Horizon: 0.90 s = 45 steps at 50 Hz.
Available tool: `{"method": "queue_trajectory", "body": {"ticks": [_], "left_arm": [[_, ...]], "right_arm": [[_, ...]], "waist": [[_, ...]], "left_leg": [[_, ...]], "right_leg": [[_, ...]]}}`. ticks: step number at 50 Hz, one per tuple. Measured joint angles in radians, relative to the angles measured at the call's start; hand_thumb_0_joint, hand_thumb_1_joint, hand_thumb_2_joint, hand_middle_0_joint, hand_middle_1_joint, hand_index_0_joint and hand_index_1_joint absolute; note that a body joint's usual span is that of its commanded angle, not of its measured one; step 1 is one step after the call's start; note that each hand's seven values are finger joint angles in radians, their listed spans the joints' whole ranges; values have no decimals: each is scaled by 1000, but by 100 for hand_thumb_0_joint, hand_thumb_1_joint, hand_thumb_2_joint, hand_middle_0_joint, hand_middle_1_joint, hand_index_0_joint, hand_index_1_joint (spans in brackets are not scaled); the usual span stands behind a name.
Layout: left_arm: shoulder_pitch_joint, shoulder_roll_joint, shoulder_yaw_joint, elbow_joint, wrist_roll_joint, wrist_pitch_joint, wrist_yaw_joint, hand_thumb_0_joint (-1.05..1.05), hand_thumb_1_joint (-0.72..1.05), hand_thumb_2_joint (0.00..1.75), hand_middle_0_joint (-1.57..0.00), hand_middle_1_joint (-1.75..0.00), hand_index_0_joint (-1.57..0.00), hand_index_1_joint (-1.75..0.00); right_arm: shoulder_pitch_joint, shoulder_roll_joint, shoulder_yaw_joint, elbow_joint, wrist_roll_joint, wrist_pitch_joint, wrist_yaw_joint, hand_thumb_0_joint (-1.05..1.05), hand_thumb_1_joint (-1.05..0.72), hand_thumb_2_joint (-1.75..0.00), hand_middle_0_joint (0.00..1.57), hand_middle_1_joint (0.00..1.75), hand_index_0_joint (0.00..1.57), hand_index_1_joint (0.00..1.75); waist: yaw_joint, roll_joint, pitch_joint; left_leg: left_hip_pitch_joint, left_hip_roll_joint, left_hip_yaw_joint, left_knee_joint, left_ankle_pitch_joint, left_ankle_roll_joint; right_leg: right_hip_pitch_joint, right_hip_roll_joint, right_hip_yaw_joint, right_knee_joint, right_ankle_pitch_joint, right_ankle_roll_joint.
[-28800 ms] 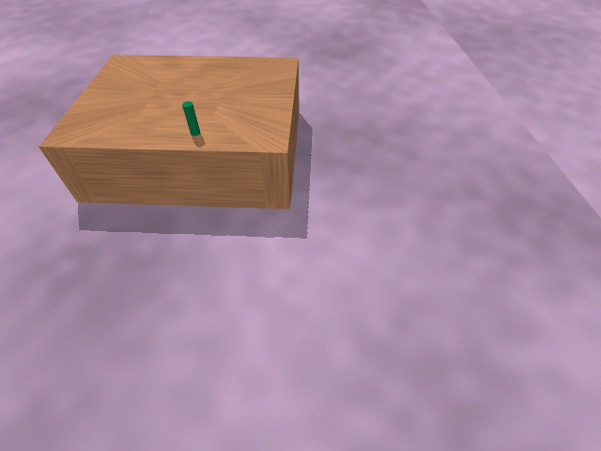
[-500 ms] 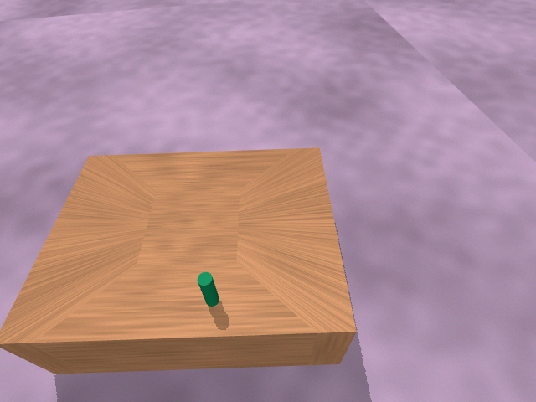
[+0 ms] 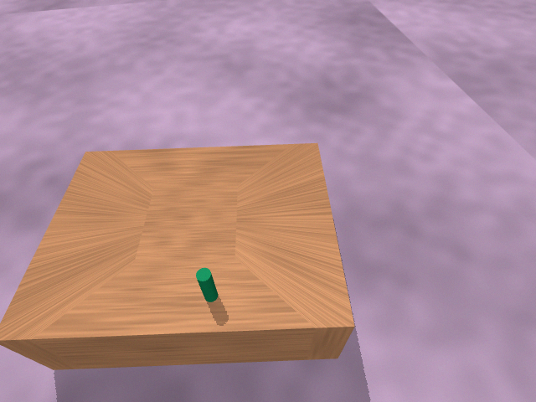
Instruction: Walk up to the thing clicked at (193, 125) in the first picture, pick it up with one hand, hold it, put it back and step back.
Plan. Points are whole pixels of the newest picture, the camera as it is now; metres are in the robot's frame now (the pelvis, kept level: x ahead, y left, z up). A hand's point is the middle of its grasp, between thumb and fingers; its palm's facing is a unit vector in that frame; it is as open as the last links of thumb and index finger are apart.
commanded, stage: stand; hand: left
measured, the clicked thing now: (207, 285) +0.47 +0.20 -0.38
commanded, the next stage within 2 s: step back in 0.20 s
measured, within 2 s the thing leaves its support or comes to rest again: neither
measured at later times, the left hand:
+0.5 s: hand out of the picture +0.10 +0.31 -0.18, palm faces -0.05 -0.92 -0.39, open 7.4 cm
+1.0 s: hand out of the picture -0.02 +0.29 -0.17, palm faces -0.12 -0.91 -0.40, open 7.4 cm
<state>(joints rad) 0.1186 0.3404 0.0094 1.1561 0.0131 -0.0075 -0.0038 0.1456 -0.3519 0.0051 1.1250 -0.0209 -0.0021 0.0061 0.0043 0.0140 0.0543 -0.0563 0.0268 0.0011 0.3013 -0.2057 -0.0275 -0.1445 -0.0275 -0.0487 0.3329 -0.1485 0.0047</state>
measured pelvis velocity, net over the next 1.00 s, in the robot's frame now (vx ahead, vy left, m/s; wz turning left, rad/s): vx -0.14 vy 0.04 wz -0.11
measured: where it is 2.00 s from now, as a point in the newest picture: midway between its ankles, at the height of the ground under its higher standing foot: outside the picture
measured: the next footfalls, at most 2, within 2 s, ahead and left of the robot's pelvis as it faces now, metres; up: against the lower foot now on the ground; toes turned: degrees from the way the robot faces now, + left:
right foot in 0.92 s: -0.11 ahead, -0.08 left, +0.00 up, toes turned -3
left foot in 1.24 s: -0.17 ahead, +0.17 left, +0.00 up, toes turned -5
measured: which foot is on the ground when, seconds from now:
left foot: down 0.00-0.94, up 0.96-1.00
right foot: down 0.00-0.50, up 0.52-0.90, down 0.92-1.00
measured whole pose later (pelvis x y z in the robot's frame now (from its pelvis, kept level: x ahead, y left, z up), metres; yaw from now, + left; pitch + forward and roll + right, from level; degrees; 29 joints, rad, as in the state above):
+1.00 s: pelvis -0.14 +0.04 -0.03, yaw -6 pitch -3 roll +0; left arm 0.16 0.36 0.07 0.85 0.04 0.04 0.00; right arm 0.12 -0.39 -0.05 0.86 -0.01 0.06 -0.01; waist 0.01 0.02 0.19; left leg -0.44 -0.03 -0.05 0.95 -0.50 0.01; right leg -0.26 0.03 0.05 0.67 -0.36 -0.02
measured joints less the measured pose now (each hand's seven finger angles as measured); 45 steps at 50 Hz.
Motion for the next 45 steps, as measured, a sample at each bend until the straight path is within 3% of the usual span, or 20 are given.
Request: {"method": "queue_trajectory", "body": {"ticks": [11,14,17,20,22,24,25,26,28,29,31,34,39,43,45], "left_arm": [[-10,0,2,-14,-5,1,0,0,90,90,-21,-30,-20,-30],[-24,7,21,-65,-15,9,3,0,90,90,-21,-30,-21,-30],[-43,19,34,-118,-15,19,7,0,90,90,-21,-30,-21,-30],[-60,33,41,-168,2,31,12,0,90,90,-21,-30,-21,-30],[-68,47,41,-197,11,38,15,0,90,90,-21,-30,-21,-30],[-78,64,39,-222,13,50,17,0,90,90,-21,-30,-21,-30],[-84,69,38,-236,9,58,18,0,90,90,-21,-30,-21,-30],[-97,79,41,-246,5,64,21,0,90,90,-21,-30,-21,-30],[-109,89,50,-256,3,76,34,0,90,90,-21,-30,-20,-30],[-110,90,52,-257,3,80,39,0,90,90,-21,-30,-20,-30],[-99,88,52,-261,-3,79,41,0,90,90,-21,-30,-20,-29],[-68,74,52,-273,-1,73,33,0,91,90,-21,-30,-20,-29],[-15,58,57,-290,7,76,21,0,90,90,-21,-30,-20,-30],[9,50,62,-299,10,71,12,0,90,90,-21,-30,-20,-30],[20,45,65,-299,14,64,8,0,90,90,-21,-30,-20,-30]], "right_arm": [[-14,0,-1,-8,4,2,2,1,-91,-90,20,30,21,30],[-40,-11,-15,-42,15,16,6,1,-91,-90,20,30,21,30],[-63,-32,-31,-83,21,31,5,1,-91,-90,20,30,21,30],[-73,-51,-48,-124,19,49,9,1,-91,-90,20,30,21,30],[-65,-58,-56,-150,20,52,12,1,-91,-90,20,30,21,30],[-44,-63,-63,-171,14,45,15,0,-91,-90,20,30,21,30],[-29,-70,-67,-181,6,40,15,0,-91,-90,20,30,21,30],[-23,-62,-73,-182,-6,37,12,0,-91,-90,20,30,21,30],[-13,-42,-68,-183,-15,39,13,0,-91,-90,20,30,21,30],[-4,-33,-64,-185,-15,40,12,0,-91,-90,20,30,21,30],[11,-18,-58,-189,-17,44,5,1,-91,-90,20,30,21,30],[22,-12,-56,-211,-13,40,-8,1,-91,-90,20,30,21,30],[17,-6,-53,-259,-7,25,-19,1,-90,-90,20,30,21,30],[5,-13,-46,-288,-5,27,-15,1,-90,-90,21,30,21,30],[0,-21,-44,-295,-2,35,-11,1,-90,-90,21,30,21,30]], "waist": [[-1,0,1],[-2,2,38],[-2,2,76],[0,-17,103],[-5,-33,109],[-15,-45,106],[-20,-40,101],[-17,-57,114],[-19,-77,137],[-27,-78,140],[-29,-80,138],[-26,-67,146],[-18,-50,162],[-9,-37,165],[-3,-25,155]], "left_leg": [[-9,1,1,14,-10,2],[-67,4,1,96,-39,7],[-149,-2,-2,221,-62,31],[-237,-44,-16,435,-223,59],[-259,-58,-19,500,-265,70],[-233,-50,-13,420,-174,70],[-214,-41,-20,362,-151,58],[-216,-50,-12,372,-176,53],[-223,-53,-4,392,-179,59],[-223,-49,-9,383,-168,61],[-221,-43,-6,346,-137,64],[-221,-33,6,309,-104,71],[-241,-16,37,306,-81,73],[-278,-2,61,349,-81,63],[-304,8,70,389,-90,53]], "right_leg": [[-7,1,1,7,-6,1],[-50,3,3,57,-18,-2],[-100,-2,6,113,-28,-3],[-150,-24,26,173,-39,0],[-184,-40,36,210,-45,7],[-225,-50,41,264,-61,23],[-254,-47,39,306,-77,17],[-281,-36,77,370,-158,7],[-324,42,173,545,-335,-9],[-340,84,199,633,-375,-14],[-367,138,222,776,-369,-18],[-355,156,206,857,-351,-3],[-264,123,184,741,-364,18],[-175,74,142,527,-338,10],[-115,57,112,376,-263,-3]]}}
